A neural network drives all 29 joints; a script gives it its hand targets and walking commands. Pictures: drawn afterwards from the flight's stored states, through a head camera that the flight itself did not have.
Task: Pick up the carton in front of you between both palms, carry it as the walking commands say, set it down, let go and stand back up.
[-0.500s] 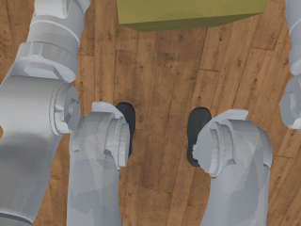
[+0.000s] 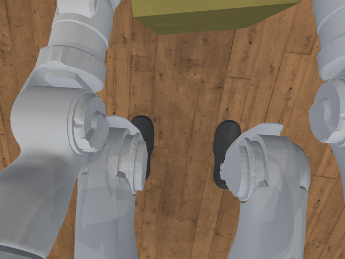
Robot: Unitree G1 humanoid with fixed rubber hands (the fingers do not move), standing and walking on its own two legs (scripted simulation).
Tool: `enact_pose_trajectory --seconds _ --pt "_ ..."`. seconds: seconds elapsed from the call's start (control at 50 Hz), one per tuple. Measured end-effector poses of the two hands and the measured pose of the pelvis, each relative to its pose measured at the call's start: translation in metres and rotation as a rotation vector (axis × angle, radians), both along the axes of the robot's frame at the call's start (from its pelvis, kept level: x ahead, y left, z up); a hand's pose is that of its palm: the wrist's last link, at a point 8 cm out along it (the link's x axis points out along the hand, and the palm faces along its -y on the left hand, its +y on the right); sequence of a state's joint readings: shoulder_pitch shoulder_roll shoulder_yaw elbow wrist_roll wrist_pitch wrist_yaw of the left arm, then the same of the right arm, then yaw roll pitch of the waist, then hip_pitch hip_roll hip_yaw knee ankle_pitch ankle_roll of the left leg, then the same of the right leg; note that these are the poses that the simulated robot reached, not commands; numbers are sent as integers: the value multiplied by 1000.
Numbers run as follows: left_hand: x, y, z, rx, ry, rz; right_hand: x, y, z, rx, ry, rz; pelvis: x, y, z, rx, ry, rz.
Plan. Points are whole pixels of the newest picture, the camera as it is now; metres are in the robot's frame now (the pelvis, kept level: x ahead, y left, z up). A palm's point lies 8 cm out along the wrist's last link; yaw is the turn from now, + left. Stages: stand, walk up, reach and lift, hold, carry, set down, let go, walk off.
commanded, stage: reach and lift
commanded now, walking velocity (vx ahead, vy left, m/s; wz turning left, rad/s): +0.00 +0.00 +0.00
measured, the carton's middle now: out of the picture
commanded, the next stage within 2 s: none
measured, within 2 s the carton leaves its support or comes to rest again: leaves its support in 0.22 s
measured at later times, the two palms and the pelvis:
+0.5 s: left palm out of the picture +0.54 +0.12 -0.03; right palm out of the picture +0.53 -0.18 -0.03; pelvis +0.01 +0.01 +0.04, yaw -3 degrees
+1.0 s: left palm out of the picture +0.50 +0.12 +0.11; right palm out of the picture +0.49 -0.18 +0.11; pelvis +0.01 +0.01 +0.16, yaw -3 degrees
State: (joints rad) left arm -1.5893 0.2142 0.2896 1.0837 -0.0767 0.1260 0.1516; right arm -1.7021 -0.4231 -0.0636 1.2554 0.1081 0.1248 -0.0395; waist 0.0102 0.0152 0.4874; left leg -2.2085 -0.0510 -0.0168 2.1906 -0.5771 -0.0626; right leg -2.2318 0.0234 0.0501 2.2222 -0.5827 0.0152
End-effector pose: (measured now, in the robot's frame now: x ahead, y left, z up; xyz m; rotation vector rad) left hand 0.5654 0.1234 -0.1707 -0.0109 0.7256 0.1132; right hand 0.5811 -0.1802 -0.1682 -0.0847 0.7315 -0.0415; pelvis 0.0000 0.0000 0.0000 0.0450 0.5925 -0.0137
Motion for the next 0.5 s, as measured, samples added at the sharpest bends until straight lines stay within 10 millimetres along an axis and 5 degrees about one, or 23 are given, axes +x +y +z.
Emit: enact_pose_trajectory --seconds 0.26,0.34,0.5 --pt "6 2 17 25 5 25 -8 5 5 31 -9 -33 14 -3 -5 -6 61 -2" --pt "-2 2 50 14 -32 45 -16 7 38 43 -43 -68 15 0 4 -4 78 -15" --pt "-28 -8 139 -17 -42 19 -49 -3 136 56 -52 -130 7 11 44 -17 136 -34"
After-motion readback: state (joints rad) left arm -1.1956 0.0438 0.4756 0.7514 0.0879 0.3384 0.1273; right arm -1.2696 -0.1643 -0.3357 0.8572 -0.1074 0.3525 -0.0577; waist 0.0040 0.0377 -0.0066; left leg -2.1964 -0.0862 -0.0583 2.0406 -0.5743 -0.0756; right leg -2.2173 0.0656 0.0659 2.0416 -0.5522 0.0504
